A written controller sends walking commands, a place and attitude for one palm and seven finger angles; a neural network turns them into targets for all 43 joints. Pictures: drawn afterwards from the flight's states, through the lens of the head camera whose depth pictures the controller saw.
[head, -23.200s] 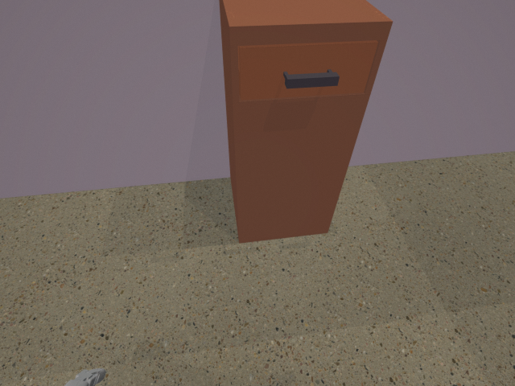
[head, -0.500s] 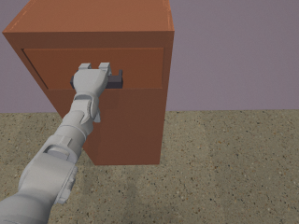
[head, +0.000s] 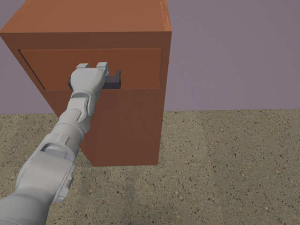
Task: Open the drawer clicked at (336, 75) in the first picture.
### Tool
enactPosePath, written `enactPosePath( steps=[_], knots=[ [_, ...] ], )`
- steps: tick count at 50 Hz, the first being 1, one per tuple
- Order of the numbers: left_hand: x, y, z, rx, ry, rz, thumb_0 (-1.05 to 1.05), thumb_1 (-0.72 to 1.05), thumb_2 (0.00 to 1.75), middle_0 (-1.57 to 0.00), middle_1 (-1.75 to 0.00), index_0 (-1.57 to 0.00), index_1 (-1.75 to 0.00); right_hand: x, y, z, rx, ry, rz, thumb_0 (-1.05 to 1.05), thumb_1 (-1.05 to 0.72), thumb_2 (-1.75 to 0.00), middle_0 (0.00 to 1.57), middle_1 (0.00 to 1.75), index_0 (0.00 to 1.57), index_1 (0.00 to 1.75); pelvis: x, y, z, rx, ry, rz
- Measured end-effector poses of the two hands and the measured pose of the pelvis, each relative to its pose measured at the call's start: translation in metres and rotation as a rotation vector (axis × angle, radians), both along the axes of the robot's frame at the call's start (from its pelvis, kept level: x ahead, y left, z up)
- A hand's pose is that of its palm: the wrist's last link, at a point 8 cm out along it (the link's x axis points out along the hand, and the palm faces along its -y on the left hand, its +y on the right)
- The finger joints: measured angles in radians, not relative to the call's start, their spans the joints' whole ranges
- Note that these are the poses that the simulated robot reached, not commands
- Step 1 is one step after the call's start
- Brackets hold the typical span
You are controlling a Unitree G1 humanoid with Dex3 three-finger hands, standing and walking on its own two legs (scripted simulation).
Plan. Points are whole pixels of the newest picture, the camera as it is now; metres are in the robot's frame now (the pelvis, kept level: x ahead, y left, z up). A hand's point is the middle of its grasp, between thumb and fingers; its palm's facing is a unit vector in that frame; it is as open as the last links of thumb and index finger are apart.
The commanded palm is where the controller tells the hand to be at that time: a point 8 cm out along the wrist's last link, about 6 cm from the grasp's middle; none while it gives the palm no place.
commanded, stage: close the thumb around the handle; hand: left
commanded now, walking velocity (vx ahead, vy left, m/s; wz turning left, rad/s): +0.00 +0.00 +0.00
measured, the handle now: (96, 77) +0.52 +0.15 +0.09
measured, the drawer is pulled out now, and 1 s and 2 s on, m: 0.00 0.00 0.01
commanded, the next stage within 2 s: pull the drawer open in 0.16 s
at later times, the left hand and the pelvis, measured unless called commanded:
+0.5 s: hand (94, 93) +0.48 +0.15 +0.06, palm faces +0.00 -0.01 -1.00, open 5.9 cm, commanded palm +0.45 +0.15 +0.12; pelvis +0.00 +0.01 +0.00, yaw -1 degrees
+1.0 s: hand (93, 94) +0.48 +0.15 +0.07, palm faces +0.00 -0.01 -1.00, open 5.9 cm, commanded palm +0.46 +0.16 +0.12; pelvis +0.03 +0.00 +0.00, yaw +1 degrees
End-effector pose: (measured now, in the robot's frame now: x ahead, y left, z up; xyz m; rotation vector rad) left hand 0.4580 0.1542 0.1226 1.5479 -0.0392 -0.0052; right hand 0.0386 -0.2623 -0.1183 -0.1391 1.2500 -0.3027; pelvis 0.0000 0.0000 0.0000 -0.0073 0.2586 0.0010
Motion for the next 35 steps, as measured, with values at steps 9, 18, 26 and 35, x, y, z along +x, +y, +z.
enactPosePath(
  steps=[9,18,26,35],
  knots=[
    [0.0,0.0,-0.004,0.024,0.012,0.016,-0.01,0.66,0.81,-0.37,-1.34,-0.37,-1.34,-0.009,0.004,-0.002,0.01,0.019,-0.017,0.0,-0.9,-0.89,0.2,0.3,0.2,0.29,-0.001,0.002,0.0,-0.003,-0.002,0.002],
    [0.0,0.0,-0.004,0.017,0.026,0.018,-0.01,0.66,0.81,-0.37,-1.34,-0.38,-1.34,-0.012,0.009,-0.002,0.016,0.011,-0.022,0.0,-0.9,-0.89,0.2,0.3,0.2,0.29,-0.002,0.004,0.001,-0.002,-0.003,-0.001],
    [0.0,0.0,-0.004,0.007,0.026,0.014,-0.01,0.66,0.8,-0.37,-1.35,-0.39,-1.35,-0.007,0.01,-0.001,0.023,0.0,-0.027,0.0,-0.9,-0.89,0.2,0.3,0.2,0.29,0.003,0.005,0.002,0.0,-0.006,-0.015],
    [-0.004,0.001,-0.004,-0.016,0.012,-0.002,0.01,0.66,0.78,-0.36,-1.35,-0.41,-1.35,0.023,0.011,0.001,0.05,-0.036,-0.019,0.0,-0.9,-0.89,0.2,0.3,0.2,0.29,0.021,0.006,0.005,0.004,-0.017,-0.03]
  ],
)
